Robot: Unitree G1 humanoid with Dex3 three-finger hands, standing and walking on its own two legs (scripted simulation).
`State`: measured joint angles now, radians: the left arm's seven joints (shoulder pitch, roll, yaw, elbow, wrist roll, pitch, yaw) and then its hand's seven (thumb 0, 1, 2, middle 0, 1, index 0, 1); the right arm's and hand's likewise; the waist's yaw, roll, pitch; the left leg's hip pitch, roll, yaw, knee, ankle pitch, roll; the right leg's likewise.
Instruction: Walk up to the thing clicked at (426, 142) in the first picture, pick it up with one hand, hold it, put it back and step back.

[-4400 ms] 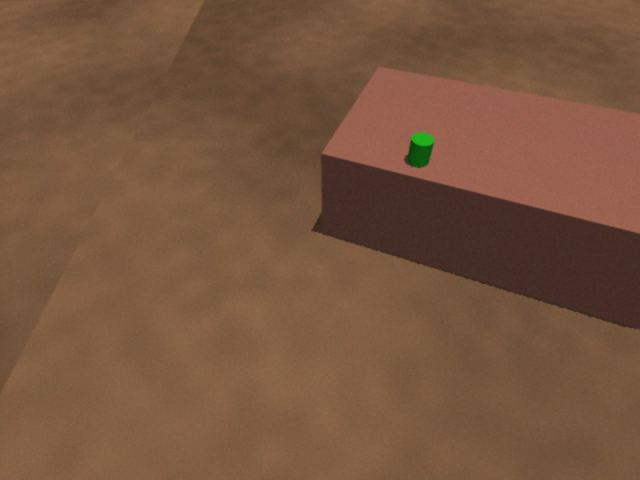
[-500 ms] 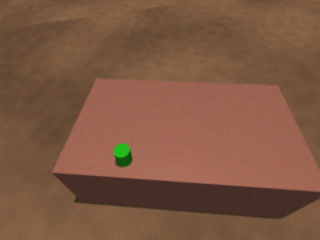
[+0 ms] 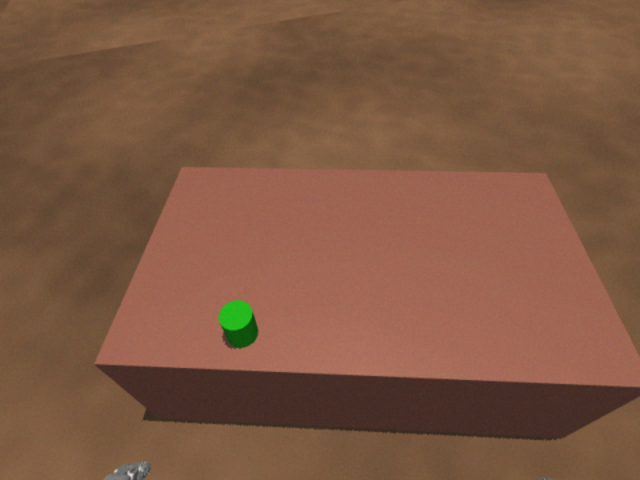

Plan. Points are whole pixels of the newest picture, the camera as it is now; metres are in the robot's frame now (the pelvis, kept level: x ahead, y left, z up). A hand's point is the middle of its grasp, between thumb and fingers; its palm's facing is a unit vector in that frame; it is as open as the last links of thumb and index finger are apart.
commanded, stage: walk up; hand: left
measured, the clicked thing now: (239, 324) +0.47 +0.21 -0.32
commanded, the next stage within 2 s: stand in 0.68 s
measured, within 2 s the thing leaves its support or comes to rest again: neither
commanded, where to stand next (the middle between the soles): +0.06 +0.01 m, yaw -2 degrees
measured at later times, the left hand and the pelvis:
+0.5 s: hand out of the picture +0.09 +0.25 -0.15, palm faces -0.01 -0.94 -0.34, open 7.4 cm; pelvis +0.00 +0.00 +0.00, yaw -1 degrees
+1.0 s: hand out of the picture +0.09 +0.25 -0.15, palm faces -0.02 -0.94 -0.35, open 7.4 cm; pelvis +0.00 +0.00 +0.00, yaw +0 degrees
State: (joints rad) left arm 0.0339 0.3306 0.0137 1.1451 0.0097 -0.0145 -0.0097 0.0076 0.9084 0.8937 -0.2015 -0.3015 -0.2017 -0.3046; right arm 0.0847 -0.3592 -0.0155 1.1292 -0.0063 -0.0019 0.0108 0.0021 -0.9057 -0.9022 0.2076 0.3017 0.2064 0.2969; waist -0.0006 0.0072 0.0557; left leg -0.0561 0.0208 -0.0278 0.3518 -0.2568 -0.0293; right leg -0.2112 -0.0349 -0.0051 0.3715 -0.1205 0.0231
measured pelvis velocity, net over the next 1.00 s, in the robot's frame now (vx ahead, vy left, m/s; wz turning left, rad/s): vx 0.00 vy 0.00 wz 0.00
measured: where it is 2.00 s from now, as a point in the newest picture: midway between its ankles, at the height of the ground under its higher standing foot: outside the picture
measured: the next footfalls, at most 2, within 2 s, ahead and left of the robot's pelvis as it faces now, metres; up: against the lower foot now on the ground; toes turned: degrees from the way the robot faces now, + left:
none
